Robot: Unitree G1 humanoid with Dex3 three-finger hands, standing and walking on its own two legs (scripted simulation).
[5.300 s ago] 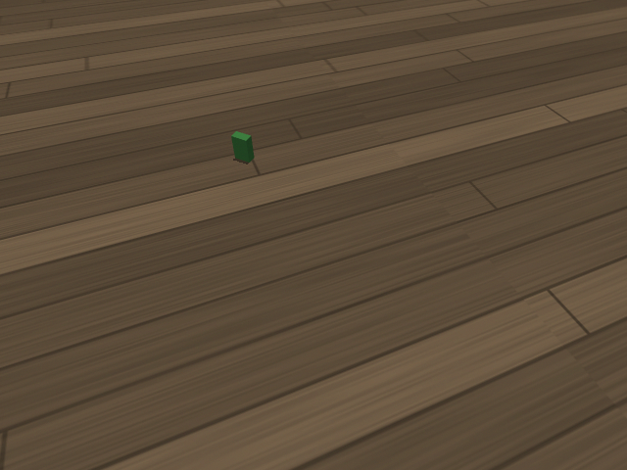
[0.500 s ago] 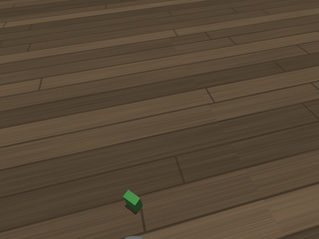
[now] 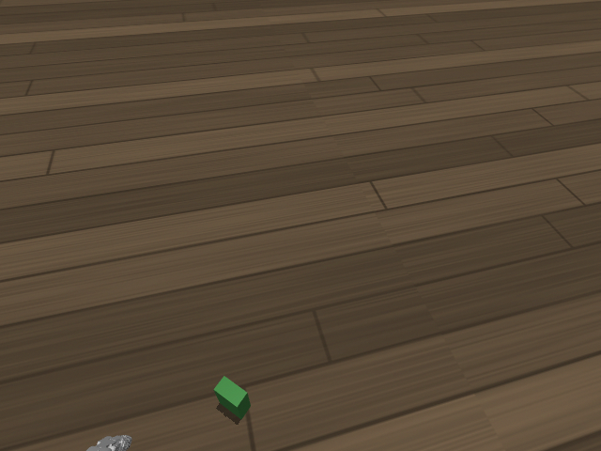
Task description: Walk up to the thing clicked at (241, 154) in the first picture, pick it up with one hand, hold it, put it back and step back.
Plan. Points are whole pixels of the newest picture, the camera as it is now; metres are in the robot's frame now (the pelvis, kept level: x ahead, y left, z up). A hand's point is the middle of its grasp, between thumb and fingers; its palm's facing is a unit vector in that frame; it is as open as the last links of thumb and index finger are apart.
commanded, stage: walk up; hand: left
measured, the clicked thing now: (233, 398) +0.39 +0.21 -0.71
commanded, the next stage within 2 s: stand in 0.90 s
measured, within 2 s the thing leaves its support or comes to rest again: neither
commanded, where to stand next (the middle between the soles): +0.06 +0.00 m, yaw +1 degrees
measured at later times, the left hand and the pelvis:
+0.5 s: hand out of the picture +0.08 +0.26 -0.15, palm faces -0.01 -0.94 -0.34, open 7.4 cm; pelvis +0.01 +0.01 +0.00, yaw +0 degrees
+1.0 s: hand out of the picture +0.10 +0.25 -0.15, palm faces -0.02 -0.94 -0.33, open 7.4 cm; pelvis +0.01 +0.00 +0.01, yaw +0 degrees
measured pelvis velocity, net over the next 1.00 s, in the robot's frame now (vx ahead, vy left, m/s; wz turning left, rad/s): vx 0.01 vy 0.00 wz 0.00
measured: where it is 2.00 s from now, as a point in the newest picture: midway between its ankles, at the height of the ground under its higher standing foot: outside the picture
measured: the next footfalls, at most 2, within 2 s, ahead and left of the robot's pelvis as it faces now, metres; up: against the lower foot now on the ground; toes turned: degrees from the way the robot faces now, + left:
none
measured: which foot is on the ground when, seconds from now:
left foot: down 0.00-1.00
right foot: down 0.00-1.00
